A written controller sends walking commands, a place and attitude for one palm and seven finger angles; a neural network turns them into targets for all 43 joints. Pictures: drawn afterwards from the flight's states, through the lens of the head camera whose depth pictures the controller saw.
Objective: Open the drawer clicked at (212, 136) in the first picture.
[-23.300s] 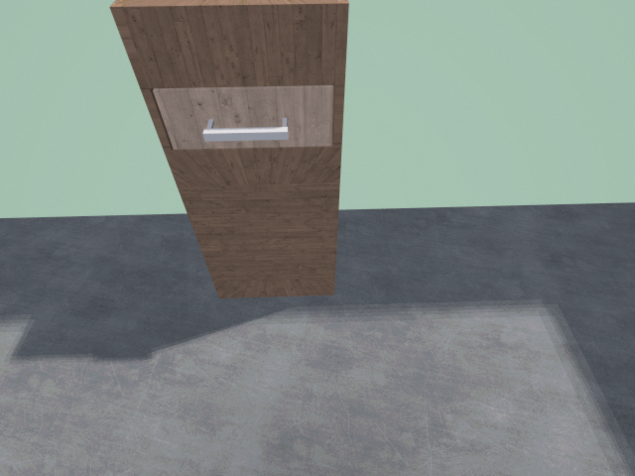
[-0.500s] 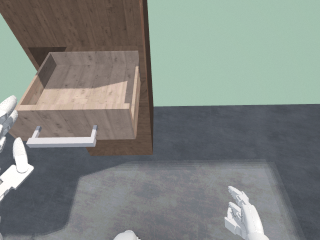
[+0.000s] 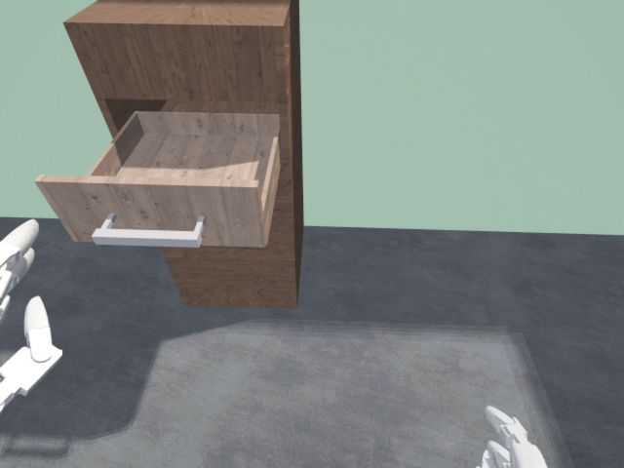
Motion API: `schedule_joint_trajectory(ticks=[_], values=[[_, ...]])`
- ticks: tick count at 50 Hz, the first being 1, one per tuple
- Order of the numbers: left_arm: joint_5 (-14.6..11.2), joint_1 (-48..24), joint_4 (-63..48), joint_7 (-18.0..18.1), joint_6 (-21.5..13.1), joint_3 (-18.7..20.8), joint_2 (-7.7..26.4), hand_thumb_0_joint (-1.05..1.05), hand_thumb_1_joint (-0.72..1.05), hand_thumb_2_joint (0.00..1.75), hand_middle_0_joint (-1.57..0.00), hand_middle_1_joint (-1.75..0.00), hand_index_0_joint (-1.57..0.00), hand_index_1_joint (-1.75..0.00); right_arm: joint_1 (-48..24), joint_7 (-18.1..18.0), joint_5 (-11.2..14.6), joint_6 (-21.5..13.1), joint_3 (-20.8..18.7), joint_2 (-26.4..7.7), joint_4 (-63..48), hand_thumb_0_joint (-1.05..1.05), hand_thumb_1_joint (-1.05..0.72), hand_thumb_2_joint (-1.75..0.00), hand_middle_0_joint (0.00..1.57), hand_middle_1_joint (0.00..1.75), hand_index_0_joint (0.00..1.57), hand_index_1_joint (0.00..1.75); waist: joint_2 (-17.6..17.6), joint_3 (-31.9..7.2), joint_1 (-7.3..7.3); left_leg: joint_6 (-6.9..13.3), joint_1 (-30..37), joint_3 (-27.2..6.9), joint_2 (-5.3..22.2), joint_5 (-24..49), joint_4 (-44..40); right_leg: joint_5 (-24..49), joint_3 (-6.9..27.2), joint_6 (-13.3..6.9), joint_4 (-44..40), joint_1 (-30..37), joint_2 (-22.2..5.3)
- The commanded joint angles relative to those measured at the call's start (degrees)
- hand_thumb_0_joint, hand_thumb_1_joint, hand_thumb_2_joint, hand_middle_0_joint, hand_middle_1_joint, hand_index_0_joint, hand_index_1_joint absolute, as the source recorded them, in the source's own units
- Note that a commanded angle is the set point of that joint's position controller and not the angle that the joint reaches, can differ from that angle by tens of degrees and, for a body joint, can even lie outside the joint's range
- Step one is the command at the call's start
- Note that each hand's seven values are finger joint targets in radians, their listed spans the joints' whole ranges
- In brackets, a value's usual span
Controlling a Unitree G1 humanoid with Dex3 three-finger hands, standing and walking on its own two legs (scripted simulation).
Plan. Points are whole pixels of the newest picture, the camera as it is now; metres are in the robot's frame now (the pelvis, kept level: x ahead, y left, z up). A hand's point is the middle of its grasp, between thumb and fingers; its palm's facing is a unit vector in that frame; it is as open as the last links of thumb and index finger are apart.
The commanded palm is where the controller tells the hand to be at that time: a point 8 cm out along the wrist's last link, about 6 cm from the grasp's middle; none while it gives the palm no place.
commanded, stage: stop stepping back and stand still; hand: left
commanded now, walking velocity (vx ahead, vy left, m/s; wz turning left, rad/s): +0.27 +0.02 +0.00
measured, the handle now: (151, 229) +0.51 +0.31 +0.00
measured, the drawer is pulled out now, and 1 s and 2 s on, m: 0.30 0.30 0.30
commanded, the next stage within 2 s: let the arm hang, fingers relaxed in 0.76 s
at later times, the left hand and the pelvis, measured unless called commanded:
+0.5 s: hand (47, 387) +0.15 +0.22 +0.18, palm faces +0.36 -0.78 -0.51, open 7.4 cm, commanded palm +0.10 +0.26 +0.18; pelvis -0.04 -0.02 +0.00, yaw -1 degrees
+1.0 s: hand (123, 432) +0.17 +0.24 -0.01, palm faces +0.11 -0.88 -0.46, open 7.4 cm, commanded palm none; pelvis -0.03 -0.01 +0.00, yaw +0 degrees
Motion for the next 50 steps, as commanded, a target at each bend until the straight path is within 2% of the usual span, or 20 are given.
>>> schedule_joint_trajectory(ticks=[1,2,4,6,9,15,18,20,22,26,27,29,30,32,36,39,42,43,47,50], values=[[0.0,-6.1,-7.6,1.2,-2.9,6.6,7.5,0.00,0.90,0.90,-0.20,-0.30,-0.20,-0.30,-8.6,-1.2,0.2,-3.0,-1.4,-6.7,-6.2,0.00,-0.90,-0.90,0.20,0.30,0.20,0.30,7.9,7.6,0.55,7.9,-24.8,-6.1,9.2,-7.6,-4.6,-1.0,3.3,0.7,-2.3,15.3,-0.4],[0.1,-5.3,-2.5,0.9,-2.7,6.7,7.0,0.00,0.90,0.90,-0.20,-0.30,-0.20,-0.30,-8.1,-1.4,0.1,-2.7,-1.5,-6.3,-5.5,0.00,-0.90,-0.90,0.20,0.30,0.20,0.30,1.8,8.5,0.88,6.4,-26.5,-4.0,5.4,-7.5,3.2,-5.2,10.6,-0.7,-9.9,16.4,-2.4],[0.3,-9.9,0.4,0.0,-2.6,6.2,7.2,0.00,0.90,0.90,-0.20,-0.30,-0.20,-0.30,-9.4,-0.9,0.5,-1.2,-2.7,-6.4,-5.8,0.00,-0.90,-0.90,0.20,0.30,0.20,0.30,-15.5,5.5,1.20,3.6,-26.0,-1.8,-2.1,-11.8,32.0,-31.3,42.4,-5.2,-30.3,6.8,-19.5],[0.6,-13.4,0.4,-1.2,-4.0,4.5,6.1,0.00,0.90,0.90,-0.20,-0.30,-0.20,-0.30,-7.9,-0.3,-0.4,0.1,-2.3,-6.2,-4.0,0.00,-0.90,-0.90,0.20,0.30,0.20,0.30,-7.8,7.2,-0.98,2.7,-20.3,-4.7,-1.0,-4.0,39.7,-33.8,36.9,-0.1,-33.0,-6.2,-17.6],[0.0,-10.6,-3.5,-1.2,-4.3,4.4,6.5,0.00,0.90,0.90,-0.20,-0.30,-0.20,-0.30,-7.9,-0.4,-0.7,0.8,-0.5,-4.1,-5.1,0.00,-0.90,-0.90,0.20,0.30,0.20,0.30,-9.0,-0.8,-0.80,2.5,-12.5,2.2,-1.5,-0.1,28.1,-25.0,18.8,-0.9,-32.0,-4.2,-12.7],[1.1,-3.3,-14.5,1.9,-3.6,4.4,7.2,0.00,0.90,0.90,-0.20,-0.30,-0.20,-0.30,-7.3,-1.6,-1.7,-0.4,0.7,-3.6,-6.8,0.00,-0.90,-0.90,0.20,0.30,0.20,0.30,1.7,-5.1,0.09,4.6,-3.0,4.4,-1.7,-2.6,-3.7,-15.8,14.0,-2.1,-24.2,5.4,-10.1],[1.5,-4.6,-15.8,2.4,-4.2,5.5,7.1,0.00,0.90,0.90,-0.20,-0.30,-0.20,-0.30,-6.4,-1.0,-2.5,-1.5,-0.1,-4.6,-8.1,0.00,-0.90,-0.90,0.20,0.30,0.20,0.30,20.2,0.0,0.12,10.5,-11.1,-18.0,16.3,-17.3,-18.7,-9.0,1.7,1.4,13.5,1.0,2.7],[0.5,-3.0,-12.1,1.8,-2.6,7.9,8.7,0.00,0.90,0.90,-0.20,-0.30,-0.20,-0.30,-5.3,-0.6,-1.5,-2.0,-0.8,-2.6,-7.1,0.00,-0.90,-0.90,0.20,0.30,0.20,0.30,12.3,-3.6,1.10,11.3,-14.6,-8.8,14.2,2.2,-11.1,-8.2,4.2,1.4,30.4,3.1,2.6],[-0.7,0.5,-4.5,0.9,-1.9,7.0,6.4,0.00,0.90,0.90,-0.20,-0.30,-0.20,-0.30,-7.5,-0.2,0.1,-1.9,-0.5,-4.4,-6.3,0.00,-0.90,-0.90,0.20,0.30,0.20,0.30,11.0,4.1,0.72,11.2,-17.8,-10.4,14.8,-7.3,-14.2,-4.6,5.2,1.0,23.0,-1.7,-1.1],[-0.4,-6.1,-3.9,0.7,-1.9,6.1,7.3,0.00,0.90,0.90,-0.20,-0.30,-0.20,-0.30,-9.8,-1.5,0.1,-1.3,0.1,-5.2,-6.3,0.00,-0.90,-0.90,0.20,0.30,0.20,0.30,5.5,7.3,0.98,7.1,-25.5,-8.2,12.1,-5.9,-8.2,-3.6,1.5,1.1,-5.6,15.4,-1.8],[0.0,-7.1,-3.0,0.4,-2.3,6.1,7.3,0.00,0.90,0.90,-0.20,-0.30,-0.20,-0.30,-9.4,-1.4,0.1,-1.2,-0.1,-5.2,-5.7,0.00,-0.90,-0.90,0.20,0.30,0.20,0.30,0.8,6.6,0.63,5.4,-25.3,-5.3,8.9,-5.0,-2.7,-0.3,3.8,0.8,-12.8,17.8,-3.0],[-0.4,-10.0,-6.3,-0.1,-2.5,6.0,8.6,0.00,0.90,0.90,-0.20,-0.30,-0.20,-0.30,-9.5,-0.8,0.7,-1.3,-1.1,-5.1,-6.3,0.00,-0.90,-0.90,0.20,0.30,0.20,0.30,-13.6,3.5,-0.36,1.9,-23.1,-1.2,0.6,-2.5,17.8,0.7,28.6,-6.2,-25.3,11.5,-18.2],[-0.3,-11.5,-8.0,0.2,-3.2,6.7,9.4,0.00,0.90,0.90,-0.20,-0.30,-0.20,-0.30,-10.4,-0.4,0.2,-1.6,-0.7,-5.1,-6.0,0.00,-0.90,-0.90,0.20,0.30,0.20,0.30,-9.0,3.9,0.00,1.5,-22.9,-2.2,0.9,-3.1,22.9,11.8,28.0,-8.1,-24.9,11.7,-20.9],[-0.4,-7.9,-9.6,0.3,-3.7,4.0,5.8,0.00,0.90,0.90,-0.20,-0.30,-0.20,-0.30,-7.6,0.0,1.0,-1.9,-1.5,-5.1,-4.8,0.00,-0.90,-0.90,0.20,0.30,0.20,0.30,-4.8,-3.0,-0.04,1.4,-21.0,-3.0,0.6,-2.5,27.6,15.0,24.3,-4.5,-22.1,16.6,-18.0],[-0.2,-2.3,-13.3,1.2,-4.6,7.1,8.4,0.00,0.90,0.90,-0.20,-0.30,-0.20,-0.30,-9.3,-0.7,0.0,-1.4,0.1,-3.0,-6.3,0.00,-0.90,-0.90,0.20,0.30,0.20,0.30,-3.1,-4.0,0.96,1.4,-17.1,-0.4,0.8,-0.7,15.0,18.5,15.1,-7.6,-19.2,17.7,-14.7],[-0.6,-0.8,-12.5,1.9,-4.5,7.3,7.5,0.00,0.90,0.90,-0.20,-0.30,-0.20,-0.30,-7.9,-1.2,-0.2,-1.6,0.5,-3.1,-6.1,0.00,-0.90,-0.90,0.20,0.30,0.20,0.30,0.6,-2.6,0.35,1.7,-7.7,0.4,0.1,8.0,-0.2,12.3,12.1,-5.2,-18.1,14.2,-11.3],[-0.9,-1.7,-12.8,1.8,-4.6,7.2,7.9,0.00,0.90,0.90,-0.20,-0.30,-0.20,-0.30,-8.8,-1.5,0.1,-1.7,-0.5,-5.5,-7.3,0.00,-0.90,-0.90,0.20,0.30,0.20,0.30,9.7,-1.1,1.55,4.5,-4.5,-9.9,9.5,19.5,-5.3,9.9,7.6,-0.2,-11.1,10.8,-3.9],[5.0,-8.5,35.2,-7.0,5.3,-15.7,-1.4,0.00,0.90,0.90,-0.20,-0.30,-0.20,-0.30,-10.0,4.1,-0.5,-3.5,-3.5,-16.4,5.8,0.00,-0.90,-0.90,0.20,0.30,0.20,0.30,8.4,3.1,-1.84,5.3,-11.4,-9.9,10.1,30.4,3.6,19.1,4.3,0.0,-2.0,4.4,-6.0],[3.3,-13.5,41.3,-8.7,10.9,-14.9,-3.7,0.00,0.90,0.90,-0.20,-0.30,-0.20,-0.30,-4.6,3.0,-0.3,2.2,-1.6,-10.1,4.5,0.00,-0.90,-0.90,0.20,0.30,0.20,0.30,-1.0,-5.8,0.30,5.7,-8.5,-9.7,9.8,39.1,4.2,12.9,5.2,-0.3,-1.0,9.0,-3.3],[3.3,-17.7,51.7,-8.9,10.7,-15.1,0.5,0.00,0.90,0.90,-0.20,-0.30,-0.20,-0.30,-5.5,2.7,-0.7,3.4,-1.0,-10.2,4.7,0.00,-0.90,-0.90,0.20,0.30,0.20,0.30,-8.4,-6.6,0.71,3.4,-9.4,-6.2,5.2,29.6,6.2,30.5,9.6,-2.6,-4.8,15.3,-7.5]])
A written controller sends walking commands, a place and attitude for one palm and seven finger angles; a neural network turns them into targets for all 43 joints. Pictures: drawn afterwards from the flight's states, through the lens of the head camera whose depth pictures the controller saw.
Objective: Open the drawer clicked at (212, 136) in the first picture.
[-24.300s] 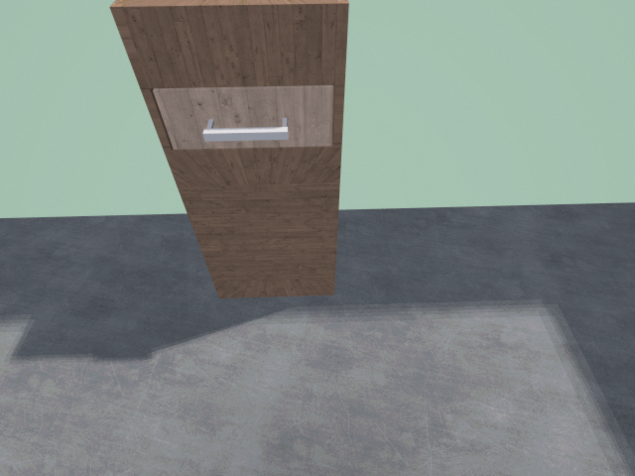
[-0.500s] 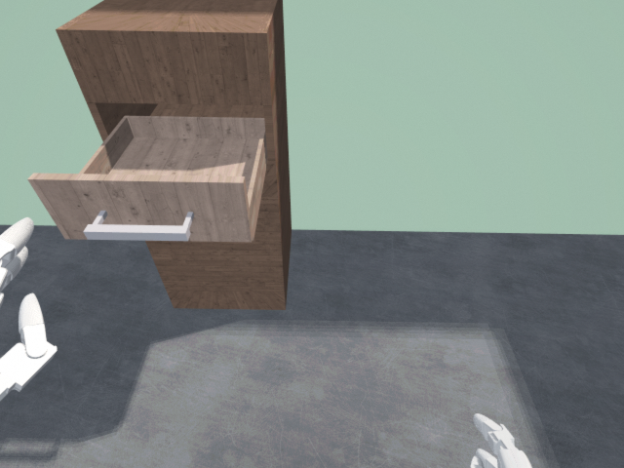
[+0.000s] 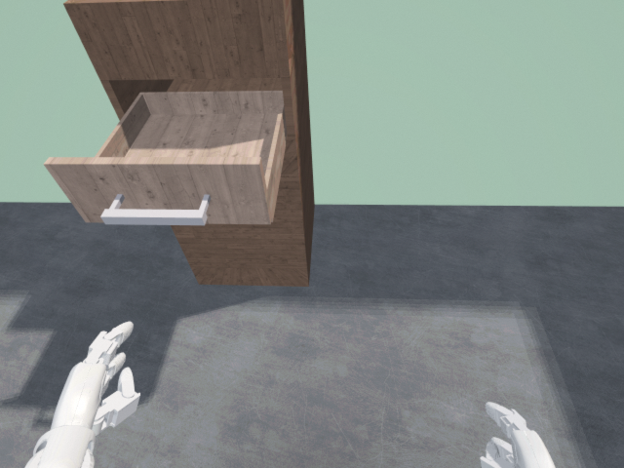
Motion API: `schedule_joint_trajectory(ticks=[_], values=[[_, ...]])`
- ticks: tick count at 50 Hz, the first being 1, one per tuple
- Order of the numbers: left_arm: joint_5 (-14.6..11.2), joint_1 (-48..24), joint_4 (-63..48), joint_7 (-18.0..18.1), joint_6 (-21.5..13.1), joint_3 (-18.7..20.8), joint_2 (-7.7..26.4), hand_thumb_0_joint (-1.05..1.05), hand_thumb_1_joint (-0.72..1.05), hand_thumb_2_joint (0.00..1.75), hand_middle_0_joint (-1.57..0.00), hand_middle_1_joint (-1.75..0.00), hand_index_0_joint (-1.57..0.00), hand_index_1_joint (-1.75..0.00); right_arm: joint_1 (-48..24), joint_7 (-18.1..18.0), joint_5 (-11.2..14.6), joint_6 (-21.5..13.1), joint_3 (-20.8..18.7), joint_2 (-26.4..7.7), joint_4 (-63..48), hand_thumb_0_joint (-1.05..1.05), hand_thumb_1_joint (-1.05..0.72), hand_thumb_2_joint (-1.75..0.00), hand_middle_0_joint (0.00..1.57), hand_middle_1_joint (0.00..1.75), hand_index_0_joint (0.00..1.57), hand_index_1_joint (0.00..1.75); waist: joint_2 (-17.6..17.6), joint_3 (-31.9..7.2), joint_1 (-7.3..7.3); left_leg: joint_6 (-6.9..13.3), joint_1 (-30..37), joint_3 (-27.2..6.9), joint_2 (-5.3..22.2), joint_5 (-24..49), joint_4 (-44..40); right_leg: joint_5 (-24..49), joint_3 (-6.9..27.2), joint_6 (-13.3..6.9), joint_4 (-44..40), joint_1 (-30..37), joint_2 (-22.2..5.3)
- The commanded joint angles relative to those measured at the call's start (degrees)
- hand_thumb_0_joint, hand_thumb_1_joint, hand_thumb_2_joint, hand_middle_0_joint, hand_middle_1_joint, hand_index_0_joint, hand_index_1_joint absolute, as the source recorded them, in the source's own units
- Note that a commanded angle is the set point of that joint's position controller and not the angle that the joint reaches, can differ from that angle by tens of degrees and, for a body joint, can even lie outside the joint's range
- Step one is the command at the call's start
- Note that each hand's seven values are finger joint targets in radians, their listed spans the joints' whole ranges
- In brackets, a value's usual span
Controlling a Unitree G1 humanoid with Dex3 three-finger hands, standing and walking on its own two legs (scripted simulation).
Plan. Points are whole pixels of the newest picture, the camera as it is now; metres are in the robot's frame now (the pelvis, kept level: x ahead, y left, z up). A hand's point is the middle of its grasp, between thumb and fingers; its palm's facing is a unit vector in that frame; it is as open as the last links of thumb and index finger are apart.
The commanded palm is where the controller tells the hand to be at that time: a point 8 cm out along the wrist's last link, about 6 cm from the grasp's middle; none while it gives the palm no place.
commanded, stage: let the arm hang, fingers relaxed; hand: left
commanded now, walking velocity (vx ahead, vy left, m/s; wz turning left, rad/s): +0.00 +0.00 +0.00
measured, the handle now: (158, 208) +0.54 +0.32 +0.00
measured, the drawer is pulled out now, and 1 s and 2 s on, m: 0.30 0.30 0.30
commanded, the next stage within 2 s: look to check the result in 0.96 s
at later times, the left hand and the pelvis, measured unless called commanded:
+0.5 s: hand out of the picture -0.05 +0.22 -0.15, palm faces -0.01 -0.96 -0.27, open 7.3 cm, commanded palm none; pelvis -0.02 +0.01 +0.01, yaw -1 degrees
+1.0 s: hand out of the picture +0.03 +0.17 -0.16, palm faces -0.03 -0.98 -0.21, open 7.4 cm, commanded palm none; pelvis -0.01 -0.01 +0.02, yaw -2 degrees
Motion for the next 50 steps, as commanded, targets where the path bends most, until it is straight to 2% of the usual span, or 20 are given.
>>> schedule_joint_trajectory(ticks=[1,2,4,5,6,7,10,12,14,15,19,23,28,32,35,40,41,45,48,50], values=[[-0.1,1.6,12.5,-1.3,-0.2,-2.5,5.5,0.00,0.90,0.90,-0.20,-0.30,-0.20,-0.30,2.3,-0.6,-0.1,0.6,-1.7,-6.7,-3.9,0.00,-0.90,-0.90,0.20,0.30,0.20,0.30,-14.1,-7.7,-0.18,0.2,3.6,-5.2,5.6,23.0,-0.8,34.1,8.5,-2.5,-3.5,10.0,-8.1],[-0.3,-0.1,16.2,-1.2,0.0,-2.9,5.9,0.00,0.90,0.90,-0.20,-0.30,-0.20,-0.30,2.1,-0.7,-0.2,1.2,-1.6,-6.4,-2.8,0.00,-0.90,-0.90,0.20,0.30,0.20,0.30,-13.7,-6.8,-0.50,-0.3,4.4,-4.8,5.0,19.5,-1.9,34.1,9.1,-3.1,-4.4,9.8,-8.7],[-0.8,-3.0,22.4,-1.0,0.5,-4.0,5.5,0.00,0.90,0.90,-0.20,-0.30,-0.20,-0.30,1.7,-0.8,-0.4,2.0,-0.8,-5.7,-0.5,0.00,-0.90,-0.90,0.20,0.30,0.20,0.30,-4.9,-4.2,-0.83,-0.4,6.7,-5.6,5.9,18.3,-6.0,24.2,8.7,-2.3,-6.2,7.5,-7.1],[-1.0,-3.8,24.9,-0.8,0.9,-4.5,5.0,0.00,0.90,0.90,-0.20,-0.30,-0.20,-0.30,1.3,-0.7,-0.5,2.3,-0.4,-5.3,0.4,0.00,-0.90,-0.90,0.20,0.30,0.20,0.30,1.3,-1.9,-0.55,0.0,6.0,-7.0,6.9,18.8,-8.8,16.8,7.3,-1.3,-6.8,6.8,-5.2],[-1.1,-3.7,27.6,-0.8,1.2,-5.0,4.2,0.00,0.90,0.90,-0.20,-0.30,-0.20,-0.30,1.0,-0.7,-0.5,2.6,0.1,-4.6,1.6,0.00,-0.90,-0.90,0.20,0.30,0.20,0.30,4.0,-0.3,-0.06,0.4,4.1,-7.5,7.4,16.8,-10.6,12.0,6.7,-0.5,-8.1,7.8,-4.2],[-1.1,-3.3,30.5,-0.8,1.3,-5.4,3.6,0.00,0.90,0.90,-0.20,-0.30,-0.20,-0.30,0.7,-0.8,-0.4,2.9,0.4,-3.9,2.8,0.00,-0.90,-0.90,0.20,0.30,0.20,0.30,4.8,1.2,0.29,0.3,3.2,-7.5,7.3,13.5,-11.8,9.7,7.0,-0.4,-9.7,8.0,-3.9],[-1.2,-2.4,37.6,-0.8,1.0,-6.0,2.7,0.00,0.90,0.90,-0.20,-0.30,-0.20,-0.30,3.0,-1.1,-0.1,3.3,0.7,-2.8,6.2,0.00,-0.90,-0.90,0.20,0.30,0.20,0.30,4.9,1.2,0.07,0.0,4.2,-7.5,6.9,6.5,-13.8,7.2,7.1,-0.8,-13.1,9.1,-4.0],[-1.3,-1.6,41.0,-0.8,0.9,-5.9,1.3,0.00,0.90,0.90,-0.20,-0.30,-0.20,-0.30,4.2,-1.3,-0.3,3.4,0.6,-2.0,8.3,0.00,-0.90,-0.90,0.20,0.30,0.20,0.30,6.8,1.3,0.08,-0.1,4.6,-7.3,6.8,2.6,-15.1,6.0,6.9,-1.0,-14.4,9.0,-4.2],[-1.4,-1.4,43.9,-0.8,0.7,-6.2,0.9,0.00,0.90,0.90,-0.20,-0.30,-0.20,-0.30,5.7,-1.5,-0.2,3.5,0.5,-1.7,10.2,0.00,-0.90,-0.90,0.20,0.30,0.20,0.30,6.1,0.9,-0.10,-0.1,5.2,-7.5,6.9,0.8,-16.0,5.6,6.7,-1.2,-15.1,9.1,-4.2],[-1.4,-1.3,45.1,-0.6,0.6,-6.2,1.1,0.00,0.90,0.90,-0.20,-0.30,-0.20,-0.30,6.3,-1.6,0.0,3.6,0.3,-1.8,10.7,0.00,-0.90,-0.90,0.20,0.30,0.20,0.30,3.1,1.5,-0.15,0.0,5.6,-7.9,7.4,1.3,-16.0,5.8,6.3,-1.2,-15.3,8.8,-4.2],[-1.5,-1.1,49.0,-0.4,0.5,-6.6,0.0,0.00,0.90,0.90,-0.20,-0.30,-0.20,-0.30,8.9,-1.9,0.0,3.5,0.2,-1.3,14.0,0.00,-0.90,-0.90,0.20,0.30,0.20,0.30,-1.7,3.4,-0.44,0.2,6.6,-7.6,7.7,1.8,-16.8,5.5,6.3,-1.2,-16.1,7.2,-4.5],[-1.5,-0.8,51.5,-0.1,0.5,-6.8,-0.3,0.00,0.90,0.90,-0.20,-0.30,-0.20,-0.30,10.3,-1.9,0.0,3.6,0.1,-0.7,16.6,0.00,-0.90,-0.90,0.20,0.30,0.20,0.30,-3.4,6.2,-0.50,0.3,6.4,-7.4,7.6,0.3,-17.6,3.6,6.7,-1.2,-16.8,5.5,-4.4],[-1.5,-0.7,52.6,0.1,0.4,-6.6,-0.2,0.00,0.90,0.90,-0.20,-0.30,-0.20,-0.30,11.3,-1.9,-0.1,3.5,-0.1,-0.2,18.4,0.00,-0.90,-0.90,0.20,0.30,0.20,0.30,-4.4,6.3,-0.39,0.5,6.2,-7.0,7.6,-1.3,-18.1,1.9,7.2,-1.1,-16.7,5.1,-4.2],[-1.4,-0.8,52.9,0.2,0.5,-6.4,-0.5,0.00,0.90,0.90,-0.20,-0.30,-0.20,-0.30,11.5,-1.8,-0.2,3.5,-0.1,0.6,19.3,0.00,-0.90,-0.90,0.20,0.30,0.20,0.30,-2.8,7.1,-0.22,0.5,5.4,-7.1,7.6,-2.5,-18.9,1.5,7.5,-1.1,-16.3,4.5,-4.0],[-1.4,-1.1,53.0,0.3,0.2,-6.3,-0.4,0.00,0.90,0.90,-0.20,-0.30,-0.20,-0.30,11.7,-1.9,-0.1,3.2,-0.1,0.9,19.6,0.00,-0.90,-0.90,0.20,0.30,0.20,0.30,-3.1,5.6,-0.15,0.4,6.3,-6.5,7.5,0.9,-17.9,3.9,7.5,-1.2,-16.1,5.7,-4.4],[-1.5,-2.4,53.0,0.4,0.0,-6.1,-0.5,0.00,0.90,0.90,-0.20,-0.30,-0.20,-0.30,11.3,-2.0,-0.1,3.0,0.0,1.3,20.1,0.00,-0.90,-0.90,0.20,0.30,0.20,0.30,-2.5,5.9,-0.18,0.1,7.1,-5.8,7.3,5.5,-17.1,6.4,7.5,-1.4,-16.2,6.1,-4.6],[-1.5,-2.7,53.0,0.4,0.0,-6.1,-0.8,0.00,0.90,0.90,-0.20,-0.30,-0.20,-0.30,11.2,-2.0,-0.2,2.9,0.1,1.6,20.3,0.00,-0.90,-0.90,0.20,0.30,0.20,0.30,-1.3,6.1,-0.28,0.0,7.1,-5.7,7.3,6.0,-17.2,6.9,7.7,-1.4,-16.2,6.1,-4.7],[-1.5,-3.2,53.0,0.4,-0.2,-5.9,-0.7,0.00,0.90,0.90,-0.20,-0.30,-0.20,-0.30,11.0,-2.1,-0.1,2.9,-0.1,1.5,20.2,0.00,-0.90,-0.90,0.20,0.30,0.20,0.30,-2.2,5.7,-0.23,-0.1,7.7,-5.4,7.3,7.0,-16.7,7.6,7.8,-1.4,-16.7,6.7,-4.7],[-1.6,-3.7,53.1,0.3,-0.3,-5.9,-0.8,0.00,0.90,0.90,-0.20,-0.30,-0.20,-0.30,10.7,-2.2,-0.2,2.9,-0.1,1.3,20.3,0.00,-0.90,-0.90,0.20,0.30,0.20,0.30,-0.9,4.9,-0.43,-0.3,8.6,-5.2,7.4,7.6,-16.7,8.3,8.0,-1.5,-16.9,6.9,-4.8],[-1.5,-3.9,52.9,0.4,-0.4,-5.7,-0.4,0.00,0.90,0.90,-0.20,-0.30,-0.20,-0.30,10.6,-2.2,-0.1,2.8,-0.2,1.0,20.2,0.00,-0.90,-0.90,0.20,0.30,0.20,0.30,-2.0,4.0,-0.44,-0.3,8.9,-5.2,7.6,8.9,-16.3,9.5,7.8,-1.5,-16.9,7.8,-4.8]])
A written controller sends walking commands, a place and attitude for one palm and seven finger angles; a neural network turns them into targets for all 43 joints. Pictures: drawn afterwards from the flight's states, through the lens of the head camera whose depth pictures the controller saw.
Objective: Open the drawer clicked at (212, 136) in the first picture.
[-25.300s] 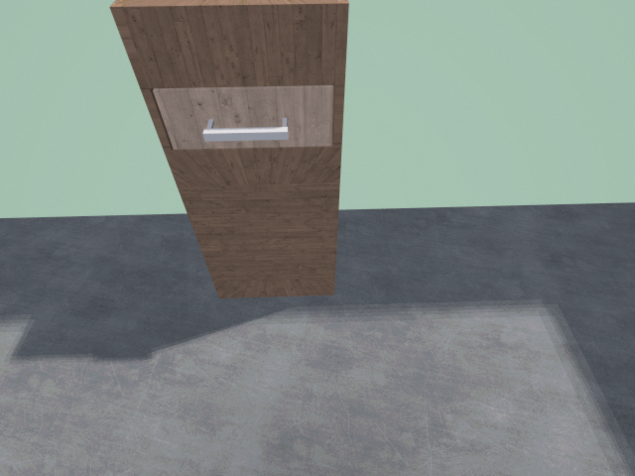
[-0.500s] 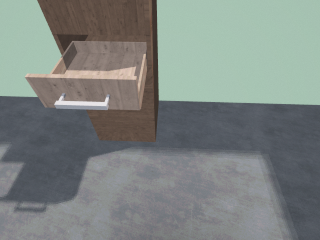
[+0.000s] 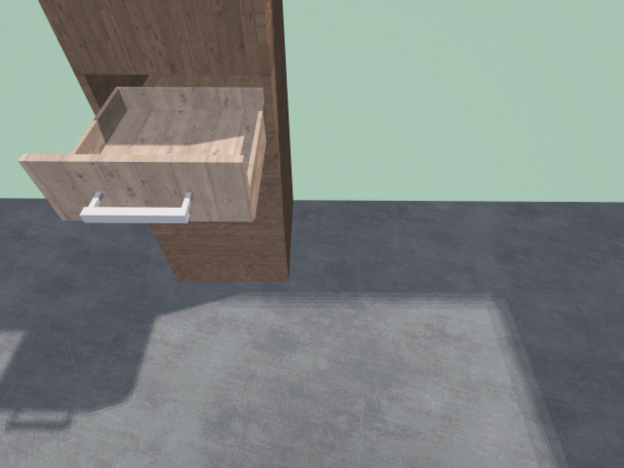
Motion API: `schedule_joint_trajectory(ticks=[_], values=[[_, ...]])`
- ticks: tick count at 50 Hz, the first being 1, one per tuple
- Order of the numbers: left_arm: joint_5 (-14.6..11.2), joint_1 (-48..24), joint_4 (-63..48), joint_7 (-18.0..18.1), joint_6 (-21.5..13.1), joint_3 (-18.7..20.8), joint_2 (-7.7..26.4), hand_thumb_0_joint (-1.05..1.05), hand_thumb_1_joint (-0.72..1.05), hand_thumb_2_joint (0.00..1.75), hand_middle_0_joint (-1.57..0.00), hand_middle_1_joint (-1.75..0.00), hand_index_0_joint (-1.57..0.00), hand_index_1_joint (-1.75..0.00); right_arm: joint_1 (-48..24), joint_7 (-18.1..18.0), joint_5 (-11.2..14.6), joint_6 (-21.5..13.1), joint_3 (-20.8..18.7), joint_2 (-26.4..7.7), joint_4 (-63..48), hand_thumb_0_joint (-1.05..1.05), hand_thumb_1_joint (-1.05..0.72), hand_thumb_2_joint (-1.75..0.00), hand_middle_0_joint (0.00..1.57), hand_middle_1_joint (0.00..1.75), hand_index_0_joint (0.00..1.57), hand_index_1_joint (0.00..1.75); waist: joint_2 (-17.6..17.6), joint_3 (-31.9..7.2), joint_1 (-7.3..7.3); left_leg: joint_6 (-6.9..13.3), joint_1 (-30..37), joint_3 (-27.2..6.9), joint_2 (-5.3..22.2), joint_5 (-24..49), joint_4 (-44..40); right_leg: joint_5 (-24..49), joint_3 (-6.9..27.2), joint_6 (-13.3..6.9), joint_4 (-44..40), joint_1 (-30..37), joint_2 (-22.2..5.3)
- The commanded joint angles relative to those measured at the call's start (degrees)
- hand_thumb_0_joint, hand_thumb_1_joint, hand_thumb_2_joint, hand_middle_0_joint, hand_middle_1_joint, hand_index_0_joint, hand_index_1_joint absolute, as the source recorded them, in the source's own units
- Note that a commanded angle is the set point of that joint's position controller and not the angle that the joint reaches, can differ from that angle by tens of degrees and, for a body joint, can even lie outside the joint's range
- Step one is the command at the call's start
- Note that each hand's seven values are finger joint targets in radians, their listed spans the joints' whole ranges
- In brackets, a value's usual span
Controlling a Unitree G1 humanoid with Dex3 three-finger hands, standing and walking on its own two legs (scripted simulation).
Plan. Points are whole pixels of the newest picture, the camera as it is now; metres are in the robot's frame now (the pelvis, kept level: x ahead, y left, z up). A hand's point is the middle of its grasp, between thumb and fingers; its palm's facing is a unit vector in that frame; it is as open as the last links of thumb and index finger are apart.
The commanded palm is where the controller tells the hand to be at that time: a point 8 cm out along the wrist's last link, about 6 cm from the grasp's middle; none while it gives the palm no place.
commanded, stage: look to check the result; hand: left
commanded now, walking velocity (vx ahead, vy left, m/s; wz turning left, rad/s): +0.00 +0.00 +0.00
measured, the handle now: (139, 206) +0.54 +0.34 -0.02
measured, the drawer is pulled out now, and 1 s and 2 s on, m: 0.30 0.30 0.30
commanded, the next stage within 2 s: stand and wait in 0.52 s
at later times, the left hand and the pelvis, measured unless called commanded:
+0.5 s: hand out of the picture +0.05 +0.19 -0.17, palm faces +0.01 -0.96 -0.27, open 7.4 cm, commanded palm none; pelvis +0.02 -0.02 +0.00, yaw +0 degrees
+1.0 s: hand out of the picture +0.10 +0.20 -0.16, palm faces -0.01 -0.95 -0.31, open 7.4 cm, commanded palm none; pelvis +0.03 -0.03 +0.00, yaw +0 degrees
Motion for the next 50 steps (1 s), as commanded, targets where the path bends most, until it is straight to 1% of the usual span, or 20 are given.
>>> schedule_joint_trajectory(ticks=[1,4,5,9,14,15,16,19,22,27,29,31,34,35,39,40,43,46,49,50], values=[[-0.1,2.9,-1.3,0.8,-1.0,1.7,8.8,0.00,0.90,0.90,-0.20,-0.30,-0.20,-0.30,2.4,-0.4,0.3,-0.5,-0.9,-6.3,-1.7,0.00,-0.90,-0.90,0.20,0.30,0.20,0.30,0.6,0.0,0.35,0.4,-0.3,-6.4,6.3,2.7,-4.3,2.3,6.5,-1.0,-5.0,-0.8,-6.7],[-0.2,2.7,-1.2,0.7,-1.2,1.8,8.9,0.00,0.90,0.90,-0.20,-0.30,-0.20,-0.30,1.9,-0.5,0.3,-0.5,-1.0,-6.8,-1.7,0.00,-0.90,-0.90,0.20,0.30,0.20,0.30,0.6,-0.6,0.23,0.3,0.8,-6.2,6.3,4.1,-4.0,4.2,6.6,-1.1,-5.1,-0.5,-6.8],[-0.2,2.9,-1.3,0.8,-1.3,1.8,9.1,0.00,0.90,0.90,-0.20,-0.30,-0.20,-0.30,1.9,-0.5,0.4,-0.5,-1.2,-6.8,-1.9,0.00,-0.90,-0.90,0.20,0.30,0.20,0.30,-0.2,-0.9,0.24,0.4,1.1,-6.2,6.4,4.9,-3.6,5.4,6.6,-1.1,-5.0,-0.3,-6.7],[-0.2,2.2,-1.3,0.8,-1.3,1.8,9.4,0.00,0.90,0.90,-0.20,-0.30,-0.20,-0.30,1.1,-0.5,0.3,-0.4,-1.1,-7.5,-1.8,0.00,-0.90,-0.90,0.20,0.30,0.20,0.30,0.6,-0.6,0.07,0.2,1.5,-6.0,6.5,4.7,-3.9,6.0,6.7,-1.1,-5.2,-0.3,-6.8],[-0.3,1.9,-1.1,0.7,-1.4,1.8,10.3,0.00,0.90,0.90,-0.20,-0.30,-0.20,-0.30,0.1,-0.5,0.3,-0.3,-1.3,-8.3,-1.9,0.00,-0.90,-0.90,0.20,0.30,0.20,0.30,-0.4,-0.8,0.07,0.1,2.4,-5.8,6.6,4.8,-3.8,6.9,7.0,-1.1,-5.7,-0.2,-7.0],[-0.2,2.1,-1.3,0.8,-1.5,1.9,10.4,0.00,0.90,0.90,-0.20,-0.30,-0.20,-0.30,0.0,-0.4,0.4,-0.2,-1.4,-8.4,-2.1,0.00,-0.90,-0.90,0.20,0.30,0.20,0.30,-1.3,-1.2,0.02,0.2,2.8,-5.8,6.7,5.1,-3.4,7.4,7.0,-1.1,-5.7,-0.1,-6.9],[-0.2,1.7,-1.3,0.8,-1.5,1.8,10.4,0.00,0.90,0.90,-0.20,-0.30,-0.20,-0.30,-0.3,-0.4,0.3,-0.2,-1.4,-8.6,-2.1,0.00,-0.90,-0.90,0.20,0.30,0.20,0.30,-0.6,-0.7,-0.05,0.1,2.7,-5.7,6.6,4.8,-3.6,7.3,7.0,-1.1,-5.9,-0.3,-7.0],[-0.3,1.3,-1.3,0.7,-1.6,2.0,11.2,0.00,0.90,0.90,-0.20,-0.30,-0.20,-0.30,-0.9,-0.4,0.3,-0.3,-1.4,-9.3,-2.1,0.00,-0.90,-0.90,0.20,0.30,0.20,0.30,-0.4,-2.0,-0.05,0.1,3.4,-5.8,6.8,6.1,-3.7,9.3,7.0,-1.2,-5.6,0.8,-7.2],[-0.2,0.8,-1.3,0.8,-1.7,2.1,11.7,0.00,0.90,0.90,-0.20,-0.30,-0.20,-0.30,-1.6,-0.4,0.3,-0.3,-1.4,-9.7,-2.3,0.00,-0.90,-0.90,0.20,0.30,0.20,0.30,-0.1,-1.8,0.03,0.0,3.6,-5.6,6.9,7.0,-3.6,11.2,7.1,-1.2,-5.6,1.1,-7.3],[-0.2,-0.1,-1.5,0.7,-1.7,2.3,12.5,0.00,0.90,0.90,-0.20,-0.30,-0.20,-0.30,-2.5,-0.4,0.3,-0.3,-1.5,-10.6,-2.4,0.00,-0.90,-0.90,0.20,0.30,0.20,0.30,-0.6,-1.7,0.01,-0.2,3.6,-5.5,7.0,6.8,-3.9,11.9,7.1,-1.2,-5.9,1.5,-7.4],[-0.3,-0.6,-1.6,0.6,-1.8,2.3,12.9,0.00,0.90,0.90,-0.20,-0.30,-0.20,-0.30,-2.8,-0.4,0.3,-0.3,-1.4,-11.1,-2.4,0.00,-0.90,-0.90,0.20,0.30,0.20,0.30,0.0,-1.5,0.02,-0.3,3.6,-5.5,7.0,6.6,-4.1,11.4,7.3,-1.2,-6.2,1.6,-7.3],[-0.3,-0.8,-1.7,0.7,-1.8,2.4,13.3,0.00,0.90,0.90,-0.20,-0.30,-0.20,-0.30,-3.0,-0.3,0.3,-0.3,-1.5,-11.2,-2.5,0.00,-0.90,-0.90,0.20,0.30,0.20,0.30,-0.1,-2.5,0.01,-0.2,4.1,-5.5,7.2,7.5,-3.9,12.9,7.3,-1.2,-6.1,2.5,-7.4],[-0.3,-1.4,-1.8,0.6,-1.9,2.5,13.7,0.00,0.90,0.90,-0.20,-0.30,-0.20,-0.30,-3.6,-0.3,0.2,-0.4,-1.5,-11.9,-2.7,0.00,-0.90,-0.90,0.20,0.30,0.20,0.30,0.0,-2.6,0.13,-0.4,4.2,-5.5,7.2,7.6,-4.1,13.2,7.2,-1.2,-6.2,2.7,-7.6],[-0.2,-1.4,-2.0,0.6,-1.9,2.6,13.8,0.00,0.90,0.90,-0.20,-0.30,-0.20,-0.30,-3.7,-0.3,0.3,-0.4,-1.6,-12.0,-2.8,0.00,-0.90,-0.90,0.20,0.30,0.20,0.30,-0.6,-2.9,0.12,-0.3,4.4,-5.6,7.3,8.1,-3.8,13.8,7.4,-1.2,-6.1,2.8,-7.4],[-0.3,-2.5,-2.2,0.5,-1.9,2.7,14.6,0.00,0.90,0.90,-0.20,-0.30,-0.20,-0.30,-4.3,-0.3,0.2,-0.4,-1.5,-12.7,-2.7,0.00,-0.90,-0.90,0.20,0.30,0.20,0.30,0.6,-2.6,0.16,-0.5,4.0,-5.4,7.3,7.4,-4.3,13.5,7.5,-1.1,-6.4,3.3,-7.6],[-0.3,-2.2,-2.3,0.6,-2.0,2.8,14.8,0.00,0.90,0.90,-0.20,-0.30,-0.20,-0.30,-4.4,-0.3,0.3,-0.4,-1.7,-12.8,-3.0,0.00,-0.90,-0.90,0.20,0.30,0.20,0.30,-0.5,-3.3,0.22,-0.4,4.7,-5.4,7.3,8.1,-3.8,14.6,7.7,-1.1,-6.4,3.4,-7.6],[-0.3,-3.1,-2.3,0.5,-2.0,2.8,15.1,0.00,0.90,0.90,-0.20,-0.30,-0.20,-0.30,-4.8,-0.2,0.2,-0.4,-1.7,-13.3,-3.0,0.00,-0.90,-0.90,0.20,0.30,0.20,0.30,0.2,-3.3,0.13,-0.5,4.6,-5.3,7.4,8.1,-4.1,15.1,7.7,-1.1,-6.4,3.8,-7.8],[-0.4,-3.3,-2.5,0.6,-2.1,2.9,15.6,0.00,0.90,0.90,-0.20,-0.30,-0.20,-0.30,-4.8,-0.2,0.3,-0.4,-1.8,-13.7,-3.1,0.00,-0.90,-0.90,0.20,0.30,0.20,0.30,-0.6,-4.1,0.05,-0.5,5.1,-5.1,7.5,8.8,-3.8,16.7,7.6,-1.0,-6.3,4.3,-7.9],[-0.4,-4.0,-2.7,0.6,-2.1,2.9,16.2,0.00,0.90,0.90,-0.20,-0.30,-0.20,-0.30,-5.0,-0.2,0.2,-0.3,-1.8,-14.2,-3.1,0.00,-0.90,-0.90,0.20,0.30,0.20,0.30,-0.8,-3.4,-0.01,-0.6,4.7,-5.1,7.5,8.5,-4.1,17.2,7.7,-0.9,-6.4,4.4,-7.9],[-0.3,-3.8,-2.7,0.6,-2.1,3.0,16.2,0.00,0.90,0.90,-0.20,-0.30,-0.20,-0.30,-5.2,-0.2,0.3,-0.4,-1.9,-14.4,-3.2,0.00,-0.90,-0.90,0.20,0.30,0.20,0.30,-0.6,-4.1,0.09,-0.5,5.4,-5.2,7.5,9.3,-3.8,17.7,7.8,-0.9,-6.3,4.5,-7.8]])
